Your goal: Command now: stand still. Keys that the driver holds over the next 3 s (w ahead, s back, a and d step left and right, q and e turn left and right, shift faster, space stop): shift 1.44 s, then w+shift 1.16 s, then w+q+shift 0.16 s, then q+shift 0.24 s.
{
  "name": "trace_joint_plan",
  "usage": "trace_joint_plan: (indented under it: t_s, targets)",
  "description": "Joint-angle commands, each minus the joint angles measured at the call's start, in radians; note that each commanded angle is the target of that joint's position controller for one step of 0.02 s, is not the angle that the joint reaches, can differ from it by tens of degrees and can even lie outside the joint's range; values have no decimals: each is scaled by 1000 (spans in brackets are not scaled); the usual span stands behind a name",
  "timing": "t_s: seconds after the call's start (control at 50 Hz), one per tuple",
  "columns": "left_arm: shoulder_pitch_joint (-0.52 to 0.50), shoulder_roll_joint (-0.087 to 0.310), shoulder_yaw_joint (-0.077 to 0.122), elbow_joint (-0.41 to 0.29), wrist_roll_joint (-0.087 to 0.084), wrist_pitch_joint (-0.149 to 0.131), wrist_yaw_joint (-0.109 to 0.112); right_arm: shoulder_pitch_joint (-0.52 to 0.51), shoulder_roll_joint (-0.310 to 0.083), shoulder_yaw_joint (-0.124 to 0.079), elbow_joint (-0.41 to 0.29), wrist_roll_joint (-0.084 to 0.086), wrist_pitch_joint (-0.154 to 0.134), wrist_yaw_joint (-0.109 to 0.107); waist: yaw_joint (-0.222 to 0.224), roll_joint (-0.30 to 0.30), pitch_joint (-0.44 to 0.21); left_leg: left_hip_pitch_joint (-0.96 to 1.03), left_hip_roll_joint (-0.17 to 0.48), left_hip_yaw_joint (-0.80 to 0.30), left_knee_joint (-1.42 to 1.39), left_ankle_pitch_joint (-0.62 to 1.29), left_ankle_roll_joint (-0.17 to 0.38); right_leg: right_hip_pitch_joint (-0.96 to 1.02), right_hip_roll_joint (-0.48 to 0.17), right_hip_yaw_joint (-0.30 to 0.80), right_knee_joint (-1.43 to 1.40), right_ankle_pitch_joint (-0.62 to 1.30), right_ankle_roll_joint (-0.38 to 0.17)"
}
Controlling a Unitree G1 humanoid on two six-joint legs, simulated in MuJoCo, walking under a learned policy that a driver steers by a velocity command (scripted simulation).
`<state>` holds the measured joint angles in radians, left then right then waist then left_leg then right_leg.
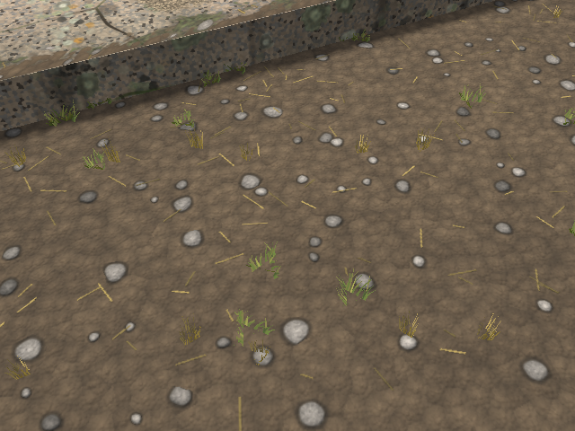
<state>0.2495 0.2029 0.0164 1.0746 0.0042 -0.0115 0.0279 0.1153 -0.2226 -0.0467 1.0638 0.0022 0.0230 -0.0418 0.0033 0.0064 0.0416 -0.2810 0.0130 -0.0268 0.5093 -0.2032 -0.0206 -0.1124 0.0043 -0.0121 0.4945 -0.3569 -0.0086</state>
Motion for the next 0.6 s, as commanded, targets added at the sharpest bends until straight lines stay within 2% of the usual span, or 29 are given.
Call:
trace_joint_plan:
  t_s: [0.02,0.6]
  targets:
    - [60,98,15,-11,1,-5,4,-3,-103,-17,-21,0,-7,-4,-2,-15,-22,140,20,-16,-37,212,46,-143,-40,32,-118,203,-13]
    - [175,54,5,22,-2,-10,11,62,-74,-4,41,2,-7,-9,-5,-8,12,116,15,-18,-59,153,44,-163,-30,16,-139,126,-10]
